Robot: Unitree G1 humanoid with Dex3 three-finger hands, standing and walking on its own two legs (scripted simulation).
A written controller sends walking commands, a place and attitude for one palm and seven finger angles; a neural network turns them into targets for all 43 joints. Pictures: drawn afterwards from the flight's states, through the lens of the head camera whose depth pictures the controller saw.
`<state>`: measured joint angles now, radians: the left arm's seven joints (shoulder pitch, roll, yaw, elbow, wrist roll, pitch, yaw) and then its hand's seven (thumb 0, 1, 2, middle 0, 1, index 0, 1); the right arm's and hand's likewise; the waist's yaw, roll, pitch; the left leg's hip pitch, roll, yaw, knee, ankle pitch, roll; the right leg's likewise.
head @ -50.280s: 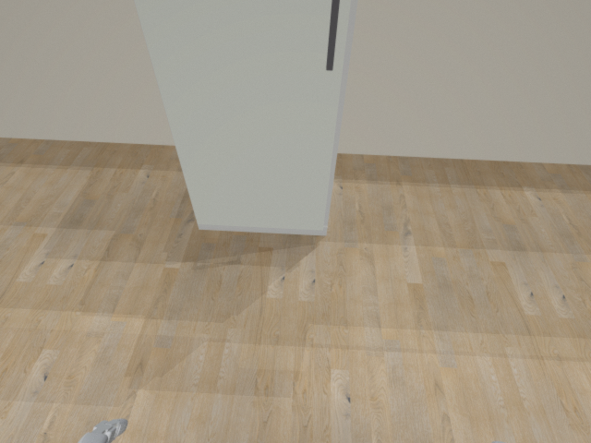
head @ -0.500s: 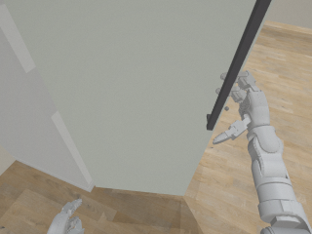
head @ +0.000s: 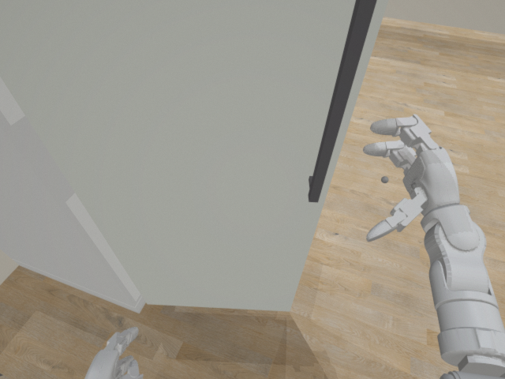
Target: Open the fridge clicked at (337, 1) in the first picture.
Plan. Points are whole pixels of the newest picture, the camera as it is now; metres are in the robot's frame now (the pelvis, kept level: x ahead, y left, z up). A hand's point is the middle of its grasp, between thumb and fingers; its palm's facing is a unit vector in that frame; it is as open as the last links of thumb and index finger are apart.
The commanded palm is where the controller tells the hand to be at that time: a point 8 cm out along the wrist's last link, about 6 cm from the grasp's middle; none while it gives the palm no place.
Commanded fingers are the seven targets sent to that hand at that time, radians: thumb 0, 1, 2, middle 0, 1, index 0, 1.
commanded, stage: slip the hand off the handle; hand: right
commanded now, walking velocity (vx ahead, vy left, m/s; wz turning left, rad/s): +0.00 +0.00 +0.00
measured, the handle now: (342, 71) +0.44 -0.08 +0.28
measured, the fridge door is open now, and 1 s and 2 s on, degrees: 73 73 73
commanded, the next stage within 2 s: draw the hand back to the body in 0.88 s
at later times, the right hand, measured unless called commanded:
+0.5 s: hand (399, 217) +0.30 -0.16 +0.17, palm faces -0.10 +0.98 -0.20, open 14.7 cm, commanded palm +0.27 -0.21 +0.18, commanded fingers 0.00 0.55 -0.20 0.25 1.15 0.25 1.15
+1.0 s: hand (394, 244) +0.26 -0.14 +0.16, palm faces -0.13 +0.97 -0.21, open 14.7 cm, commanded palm +0.24 -0.20 +0.18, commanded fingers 0.00 0.55 -0.20 0.25 1.15 0.25 1.15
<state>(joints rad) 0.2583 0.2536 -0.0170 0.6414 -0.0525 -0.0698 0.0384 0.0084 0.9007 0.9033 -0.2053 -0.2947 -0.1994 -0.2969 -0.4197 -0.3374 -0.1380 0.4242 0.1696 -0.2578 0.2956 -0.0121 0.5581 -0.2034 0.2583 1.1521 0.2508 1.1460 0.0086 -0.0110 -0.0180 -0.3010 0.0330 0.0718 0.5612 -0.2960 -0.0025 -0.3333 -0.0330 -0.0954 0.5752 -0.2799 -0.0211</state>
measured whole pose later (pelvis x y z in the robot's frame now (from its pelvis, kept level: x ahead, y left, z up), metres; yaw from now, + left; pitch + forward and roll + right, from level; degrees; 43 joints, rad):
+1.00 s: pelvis -0.01 +0.02 +0.00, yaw -1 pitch -1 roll +0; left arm 0.23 0.25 -0.05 0.61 -0.05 -0.17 0.05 0.01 0.90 0.90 -0.21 -0.29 -0.20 -0.30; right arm 0.02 -0.31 -0.15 -0.07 0.23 -0.16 0.32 -0.01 0.56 -0.20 0.25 1.15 0.25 1.15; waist -0.02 -0.06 -0.02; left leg -0.26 0.01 0.10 0.58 -0.31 0.02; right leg -0.30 -0.05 -0.06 0.60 -0.28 0.01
